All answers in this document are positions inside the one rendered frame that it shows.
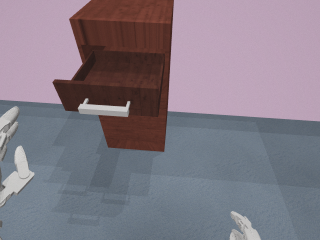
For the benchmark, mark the drawer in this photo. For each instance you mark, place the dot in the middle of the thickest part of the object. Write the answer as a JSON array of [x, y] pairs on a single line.
[[112, 78]]

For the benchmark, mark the robot left hand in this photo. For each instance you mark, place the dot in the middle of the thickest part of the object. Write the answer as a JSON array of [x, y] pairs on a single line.
[[17, 181]]

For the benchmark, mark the cabinet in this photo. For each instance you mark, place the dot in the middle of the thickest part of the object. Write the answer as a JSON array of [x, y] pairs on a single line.
[[143, 26]]

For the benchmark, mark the handle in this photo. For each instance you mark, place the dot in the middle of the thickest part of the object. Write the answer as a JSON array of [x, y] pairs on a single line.
[[105, 110]]

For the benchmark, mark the robot right hand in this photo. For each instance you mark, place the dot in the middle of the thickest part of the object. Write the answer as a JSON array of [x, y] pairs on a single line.
[[245, 226]]

